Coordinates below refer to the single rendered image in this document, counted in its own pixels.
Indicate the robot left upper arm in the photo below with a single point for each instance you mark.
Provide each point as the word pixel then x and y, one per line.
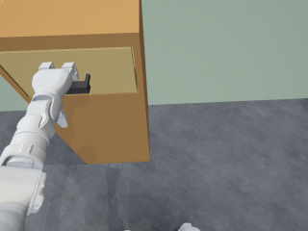
pixel 21 194

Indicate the robot left hand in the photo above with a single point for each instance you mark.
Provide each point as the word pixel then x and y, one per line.
pixel 57 81

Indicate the drawer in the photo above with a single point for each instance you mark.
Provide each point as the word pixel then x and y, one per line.
pixel 111 69

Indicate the robot left forearm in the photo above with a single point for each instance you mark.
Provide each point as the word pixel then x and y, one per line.
pixel 31 139

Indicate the cabinet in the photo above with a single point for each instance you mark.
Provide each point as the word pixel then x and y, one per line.
pixel 102 128

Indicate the robot right shin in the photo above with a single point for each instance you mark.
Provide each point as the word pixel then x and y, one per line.
pixel 185 224

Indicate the handle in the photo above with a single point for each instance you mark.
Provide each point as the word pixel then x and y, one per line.
pixel 80 87

